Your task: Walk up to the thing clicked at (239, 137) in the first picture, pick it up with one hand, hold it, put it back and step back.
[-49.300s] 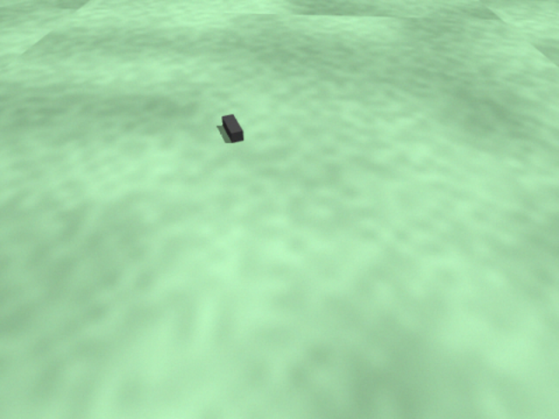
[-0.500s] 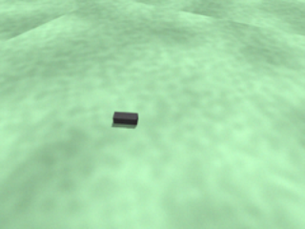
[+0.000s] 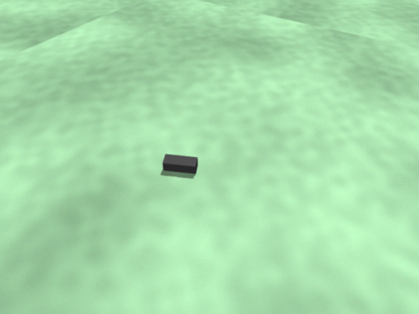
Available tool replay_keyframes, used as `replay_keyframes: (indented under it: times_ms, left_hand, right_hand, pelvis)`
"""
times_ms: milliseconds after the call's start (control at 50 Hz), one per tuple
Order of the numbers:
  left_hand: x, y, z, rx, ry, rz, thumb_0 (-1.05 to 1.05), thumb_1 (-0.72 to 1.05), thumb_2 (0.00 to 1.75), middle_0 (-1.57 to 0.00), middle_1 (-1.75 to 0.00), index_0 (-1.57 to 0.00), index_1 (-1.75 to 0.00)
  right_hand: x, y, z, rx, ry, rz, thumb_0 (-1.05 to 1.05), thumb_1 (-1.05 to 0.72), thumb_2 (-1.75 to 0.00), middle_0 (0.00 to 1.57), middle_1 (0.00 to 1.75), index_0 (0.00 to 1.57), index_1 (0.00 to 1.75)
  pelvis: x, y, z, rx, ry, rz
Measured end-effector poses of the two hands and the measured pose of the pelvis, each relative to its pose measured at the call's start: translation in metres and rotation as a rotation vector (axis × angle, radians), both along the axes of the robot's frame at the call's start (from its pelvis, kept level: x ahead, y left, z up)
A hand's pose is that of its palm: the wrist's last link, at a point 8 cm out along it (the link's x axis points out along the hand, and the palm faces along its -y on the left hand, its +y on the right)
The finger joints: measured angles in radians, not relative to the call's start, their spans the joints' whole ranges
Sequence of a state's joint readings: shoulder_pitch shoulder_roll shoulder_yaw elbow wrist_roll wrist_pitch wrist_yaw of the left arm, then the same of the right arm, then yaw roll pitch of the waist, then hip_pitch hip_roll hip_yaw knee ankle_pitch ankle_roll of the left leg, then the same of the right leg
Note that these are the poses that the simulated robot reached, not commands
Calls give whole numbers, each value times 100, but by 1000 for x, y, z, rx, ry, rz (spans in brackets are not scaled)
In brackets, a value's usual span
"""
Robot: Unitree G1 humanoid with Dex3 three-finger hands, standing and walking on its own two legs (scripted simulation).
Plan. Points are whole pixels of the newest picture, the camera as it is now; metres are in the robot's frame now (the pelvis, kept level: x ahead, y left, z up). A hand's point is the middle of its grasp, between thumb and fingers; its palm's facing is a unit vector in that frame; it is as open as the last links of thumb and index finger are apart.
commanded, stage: step back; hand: left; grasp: from above
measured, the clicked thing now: (180, 163) +1.08 +0.17 -0.73
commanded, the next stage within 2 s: stand in 0.16 s
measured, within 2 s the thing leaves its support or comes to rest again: neither
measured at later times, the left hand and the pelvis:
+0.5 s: hand out of the picture +0.11 +0.24 -0.13, palm faces -0.01 -0.94 -0.33, open 7.4 cm; pelvis +0.02 +0.00 +0.02, yaw +0 degrees
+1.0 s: hand out of the picture +0.08 +0.23 -0.13, palm faces -0.04 -0.93 -0.36, open 7.4 cm; pelvis +0.00 -0.03 +0.02, yaw -1 degrees
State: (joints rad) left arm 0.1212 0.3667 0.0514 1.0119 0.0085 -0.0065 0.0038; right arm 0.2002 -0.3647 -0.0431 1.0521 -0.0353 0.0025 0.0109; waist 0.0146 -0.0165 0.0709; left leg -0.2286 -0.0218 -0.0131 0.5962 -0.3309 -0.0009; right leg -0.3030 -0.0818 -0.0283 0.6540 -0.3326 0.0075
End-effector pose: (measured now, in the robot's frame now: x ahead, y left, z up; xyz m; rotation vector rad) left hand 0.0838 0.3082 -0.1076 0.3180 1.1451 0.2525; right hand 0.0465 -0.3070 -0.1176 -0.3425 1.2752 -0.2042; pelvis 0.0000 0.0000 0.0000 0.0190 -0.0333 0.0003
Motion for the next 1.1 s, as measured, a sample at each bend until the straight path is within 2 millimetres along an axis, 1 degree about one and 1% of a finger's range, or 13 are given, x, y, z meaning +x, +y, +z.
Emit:
replay_keyframes:
  times_ms: [80, 180, 320, 380, 440, 500, 580, 720, 820, 960, 1100]
  left_hand:
    - [7, 7, -1, -1, 27, 2, 0, 90, 90, -20, -30, -20, -30]
    - [17, 9, 0, 0, 31, 1, 0, 90, 90, -20, -30, -20, -30]
    - [27, -4, 5, -29, 32, -23, 0, 90, 90, -20, -29, -20, -30]
    - [28, -12, 6, -40, 29, -31, 0, 90, 90, -20, -29, -20, -30]
    - [27, -18, 8, -47, 29, -36, 0, 90, 90, -20, -29, -20, -30]
    - [23, -23, 9, -49, 33, -39, 0, 90, 90, -20, -30, -20, -30]
    - [15, -27, 11, -45, 46, -38, 0, 90, 90, -20, -30, -20, -30]
    - [-1, -30, 14, -27, 77, -34, 0, 90, 90, -20, -30, -20, -30]
    - [-8, -31, 15, -17, 89, -31, 0, 90, 90, -20, -30, -20, -30]
    - [-11, -35, 15, -17, 92, -37, 0, 90, 90, -20, -30, -20, -30]
    - [-7, -38, 14, -26, 80, -47, 0, 90, 90, -20, -30, -20, -30]
  right_hand:
    - [11, 10, 3, 12, 14, -7, 1, -90, -90, 20, 30, 21, 30]
    - [38, 18, 6, 18, -30, -4, 1, -90, -90, 20, 30, 21, 30]
    - [72, 21, 17, 27, -118, 23, 0, -90, -90, 20, 30, 21, 30]
    - [80, 18, 22, 29, -142, 26, 0, -90, -90, 20, 30, 21, 30]
    - [84, 15, 25, 31, -156, 27, 0, -90, -90, 20, 30, 21, 30]
    - [82, 10, 26, 33, -157, 24, 0, -90, -90, 20, 30, 21, 30]
    - [73, 4, 25, 36, -138, 17, 0, -90, -90, 20, 30, 21, 30]
    - [46, -6, 18, 45, -79, -3, 0, -90, -90, 20, 30, 21, 30]
    - [27, -10, 14, 52, -40, -14, 1, -90, -90, 20, 30, 21, 30]
    - [7, -14, 11, 53, -7, -30, 1, -90, -90, 20, 30, 21, 30]
    - [-2, -17, 12, 46, 3, -38, 1, -90, -90, 20, 30, 21, 30]
  pelvis:
    - [9, 3, 4, -23, 5, 0]
    - [15, 6, 6, -22, 6, 1]
    - [20, 5, 14, -18, -5, -5]
    - [20, 2, 16, -16, -9, -5]
    - [19, -1, 18, -14, -12, -6]
    - [17, -4, 20, -14, -15, -5]
    - [13, -9, 21, -14, -16, -5]
    - [7, -17, 22, -14, -17, -5]
    - [3, -22, 22, -14, -16, -7]
    - [0, -25, 22, -15, -14, -12]
    - [-1, -26, 22, -15, -13, -14]
